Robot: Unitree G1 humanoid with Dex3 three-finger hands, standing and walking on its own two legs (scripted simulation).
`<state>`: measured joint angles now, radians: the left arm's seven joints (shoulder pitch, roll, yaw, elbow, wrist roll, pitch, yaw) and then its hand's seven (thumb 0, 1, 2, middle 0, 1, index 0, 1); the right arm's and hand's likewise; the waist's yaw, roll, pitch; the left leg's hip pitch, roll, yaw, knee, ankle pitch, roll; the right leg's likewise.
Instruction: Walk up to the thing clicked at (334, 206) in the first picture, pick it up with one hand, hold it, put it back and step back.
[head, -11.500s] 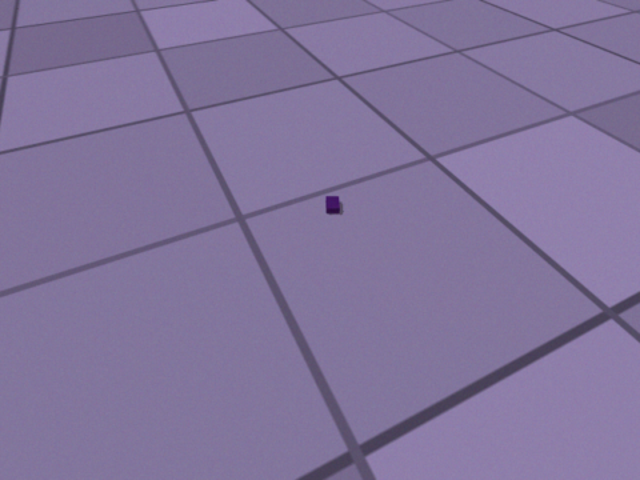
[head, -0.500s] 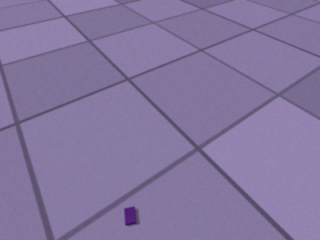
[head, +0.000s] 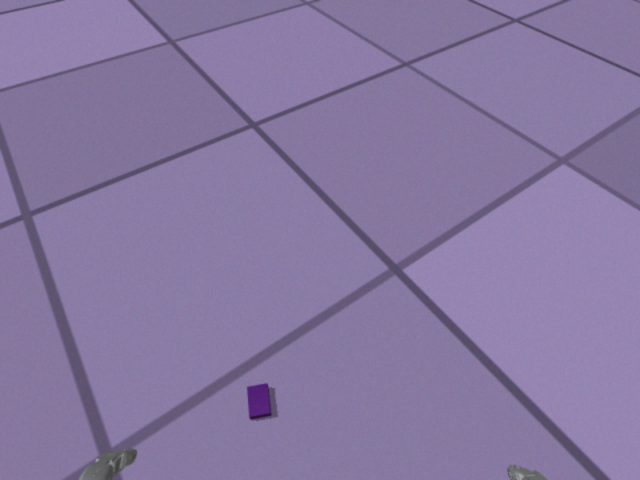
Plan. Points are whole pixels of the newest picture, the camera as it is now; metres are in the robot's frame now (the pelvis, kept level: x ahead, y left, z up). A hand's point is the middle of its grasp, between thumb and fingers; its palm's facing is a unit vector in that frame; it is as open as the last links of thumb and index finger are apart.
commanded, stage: rise first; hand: left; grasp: from above
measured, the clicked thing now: (259, 401) +0.41 +0.18 -0.76
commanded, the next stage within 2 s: none
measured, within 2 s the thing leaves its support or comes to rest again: neither
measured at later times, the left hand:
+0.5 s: hand out of the picture +0.13 +0.26 -0.22, palm faces -0.14 -0.89 -0.44, open 13.7 cm
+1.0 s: hand (180, 469) +0.19 +0.27 -0.38, palm faces -0.42 -0.54 -0.73, open 13.8 cm
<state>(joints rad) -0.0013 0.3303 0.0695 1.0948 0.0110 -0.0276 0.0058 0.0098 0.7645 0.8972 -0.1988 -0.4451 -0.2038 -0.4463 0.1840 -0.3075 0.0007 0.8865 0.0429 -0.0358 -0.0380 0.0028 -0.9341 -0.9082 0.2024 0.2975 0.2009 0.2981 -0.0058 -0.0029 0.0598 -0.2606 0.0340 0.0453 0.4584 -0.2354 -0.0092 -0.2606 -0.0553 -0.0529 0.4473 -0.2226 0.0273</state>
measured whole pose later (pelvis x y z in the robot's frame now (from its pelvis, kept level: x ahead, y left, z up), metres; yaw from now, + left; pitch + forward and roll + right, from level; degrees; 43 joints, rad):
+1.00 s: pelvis -0.05 +0.00 -0.23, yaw +0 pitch +31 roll -1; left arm -0.13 0.38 0.08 0.71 0.65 0.00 0.17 0.00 -0.45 0.94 -0.05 -1.10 -0.06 -1.09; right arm 0.09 -0.28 -0.06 0.62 0.00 -0.20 0.01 0.00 -0.80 -0.88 0.20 0.30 0.20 0.30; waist -0.03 0.01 -0.19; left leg -1.58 0.05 -0.01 1.70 -0.66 -0.01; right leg -1.58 -0.07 -0.02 1.69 -0.65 0.02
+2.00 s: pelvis -0.09 +0.00 -0.41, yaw -4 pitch +35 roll -5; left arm -0.86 0.55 0.10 1.43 1.16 -0.05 0.50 0.00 -0.48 0.95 -0.08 -1.06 -0.11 -1.03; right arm 0.12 -0.24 -0.01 0.79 -0.14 -0.10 0.11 0.00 -0.90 -0.90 0.20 0.30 0.20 0.30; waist -0.19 0.02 -0.10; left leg -2.23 0.05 -0.08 2.30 -0.69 0.00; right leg -2.19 -0.05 -0.02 2.24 -0.65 0.02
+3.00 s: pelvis -0.09 +0.00 -0.45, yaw -5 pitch +34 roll -6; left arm -1.05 0.62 0.07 1.65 1.20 -0.09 0.56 0.00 -0.53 1.00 -0.09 -1.01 -0.09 -1.01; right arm 0.14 -0.28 0.04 0.80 -0.20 -0.16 0.21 0.00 -0.90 -0.89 0.20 0.30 0.20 0.30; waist -0.27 -0.01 -0.01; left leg -2.33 0.05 -0.13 2.43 -0.71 -0.01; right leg -2.28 -0.04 -0.04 2.35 -0.66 0.03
